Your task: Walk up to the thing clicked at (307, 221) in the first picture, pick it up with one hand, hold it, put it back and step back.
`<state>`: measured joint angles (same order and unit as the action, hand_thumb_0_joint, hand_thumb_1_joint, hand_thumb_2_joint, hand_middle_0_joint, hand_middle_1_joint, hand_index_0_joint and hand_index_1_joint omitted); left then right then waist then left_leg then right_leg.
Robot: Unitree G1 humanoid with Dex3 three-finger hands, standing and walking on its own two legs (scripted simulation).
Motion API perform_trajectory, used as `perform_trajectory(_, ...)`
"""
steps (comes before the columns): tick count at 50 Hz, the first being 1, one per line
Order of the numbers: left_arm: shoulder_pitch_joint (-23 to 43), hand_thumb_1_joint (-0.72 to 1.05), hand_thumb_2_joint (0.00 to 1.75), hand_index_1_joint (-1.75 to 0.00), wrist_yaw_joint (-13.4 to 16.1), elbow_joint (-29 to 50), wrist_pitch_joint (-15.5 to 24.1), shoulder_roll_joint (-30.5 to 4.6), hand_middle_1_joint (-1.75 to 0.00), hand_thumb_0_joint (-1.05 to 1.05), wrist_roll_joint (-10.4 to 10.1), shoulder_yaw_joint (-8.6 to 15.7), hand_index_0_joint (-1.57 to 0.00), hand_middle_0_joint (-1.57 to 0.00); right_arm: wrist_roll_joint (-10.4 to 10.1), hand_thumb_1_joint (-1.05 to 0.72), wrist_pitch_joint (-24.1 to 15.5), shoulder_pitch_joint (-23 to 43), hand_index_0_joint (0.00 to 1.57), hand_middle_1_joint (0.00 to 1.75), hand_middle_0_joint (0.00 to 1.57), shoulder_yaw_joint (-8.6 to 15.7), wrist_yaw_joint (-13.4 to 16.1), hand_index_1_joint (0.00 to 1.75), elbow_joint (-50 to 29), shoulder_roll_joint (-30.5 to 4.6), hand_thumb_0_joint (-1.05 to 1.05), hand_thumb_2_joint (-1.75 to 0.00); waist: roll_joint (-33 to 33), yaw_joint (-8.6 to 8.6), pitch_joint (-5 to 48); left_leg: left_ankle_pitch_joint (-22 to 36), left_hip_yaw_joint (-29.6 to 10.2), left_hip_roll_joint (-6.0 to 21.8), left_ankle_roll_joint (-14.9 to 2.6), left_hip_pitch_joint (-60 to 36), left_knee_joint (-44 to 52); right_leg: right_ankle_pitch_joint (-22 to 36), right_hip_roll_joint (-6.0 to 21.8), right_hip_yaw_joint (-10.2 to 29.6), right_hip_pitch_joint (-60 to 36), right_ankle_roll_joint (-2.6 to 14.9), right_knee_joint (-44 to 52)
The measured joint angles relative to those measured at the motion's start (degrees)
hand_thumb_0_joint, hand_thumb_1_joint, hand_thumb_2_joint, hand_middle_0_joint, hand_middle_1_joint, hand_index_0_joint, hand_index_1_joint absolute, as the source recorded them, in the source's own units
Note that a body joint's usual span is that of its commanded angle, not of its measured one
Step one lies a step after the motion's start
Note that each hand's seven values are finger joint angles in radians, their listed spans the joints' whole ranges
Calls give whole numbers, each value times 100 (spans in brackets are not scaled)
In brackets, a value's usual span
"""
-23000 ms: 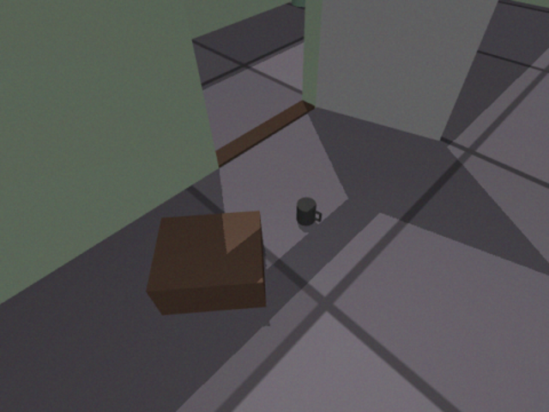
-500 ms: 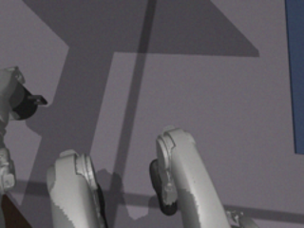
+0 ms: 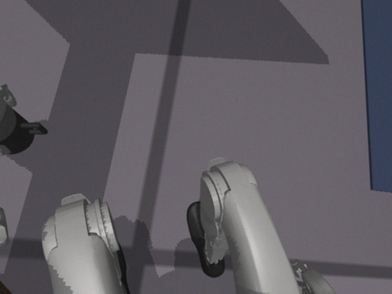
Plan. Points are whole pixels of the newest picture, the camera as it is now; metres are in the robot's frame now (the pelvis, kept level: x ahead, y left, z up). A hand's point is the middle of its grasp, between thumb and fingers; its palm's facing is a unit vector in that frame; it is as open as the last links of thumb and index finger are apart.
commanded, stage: rest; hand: left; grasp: from above
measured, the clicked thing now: (10, 128) +0.47 +0.29 -0.24
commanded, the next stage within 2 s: open in 0.60 s
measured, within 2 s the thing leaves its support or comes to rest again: rests again in 0.28 s
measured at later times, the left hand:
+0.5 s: hand out of the picture +0.47 +0.31 -0.22, palm faces -0.48 -0.10 -0.87, open 11.3 cm
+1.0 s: hand out of the picture +0.46 +0.31 -0.23, palm faces -0.48 -0.08 -0.87, open 12.2 cm
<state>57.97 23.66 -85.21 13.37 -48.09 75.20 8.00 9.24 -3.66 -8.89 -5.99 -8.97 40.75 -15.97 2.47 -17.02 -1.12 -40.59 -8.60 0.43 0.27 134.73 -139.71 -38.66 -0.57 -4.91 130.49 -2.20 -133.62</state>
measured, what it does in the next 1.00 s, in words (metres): stands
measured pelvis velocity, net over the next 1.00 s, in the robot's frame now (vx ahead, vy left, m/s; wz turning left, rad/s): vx -0.01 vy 0.00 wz -0.06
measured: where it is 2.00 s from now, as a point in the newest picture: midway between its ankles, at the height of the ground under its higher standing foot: (165, 269)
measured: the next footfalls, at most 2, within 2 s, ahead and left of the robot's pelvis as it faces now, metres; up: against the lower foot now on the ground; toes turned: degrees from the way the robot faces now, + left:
none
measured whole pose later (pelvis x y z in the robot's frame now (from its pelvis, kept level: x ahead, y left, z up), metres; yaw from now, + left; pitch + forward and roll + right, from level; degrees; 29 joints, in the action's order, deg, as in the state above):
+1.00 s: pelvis -0.01 +0.00 -0.02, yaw -3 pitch +30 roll -12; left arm 62.3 28.9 -97.7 14.8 -56.9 76.1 6.0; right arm 12.2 -8.3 -8.3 -13.7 -10.2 39.0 -18.0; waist 5.3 -20.6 -5.7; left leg -40.5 -12.1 0.9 0.2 135.2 -144.4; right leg -36.8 -2.0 -7.6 130.1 -2.9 -135.5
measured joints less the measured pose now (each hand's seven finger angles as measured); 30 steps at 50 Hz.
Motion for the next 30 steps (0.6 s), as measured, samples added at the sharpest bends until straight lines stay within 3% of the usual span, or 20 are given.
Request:
perform_trajectory(19,201,-26,83,-85,143,-483,67,-387,-87,1,-9,93,-53,-49,125,-90,-157,64,20,30,21,-357,-80,30,-68,-74,0,-89,89,-136,-295,-95,-181,14,14,79,-312,-12,-61,-138,38,-29,-182)
perform_trajectory(30,374,-25,82,-85,355,-948,146,-626,-87,1,41,-109,-53,-49,210,-90,-247,77,20,30,21,-510,-88,30,-77,-149,0,-89,196,-226,-298,-69,-258,24,-2,66,-403,53,-96,-200,-6,-45,-201)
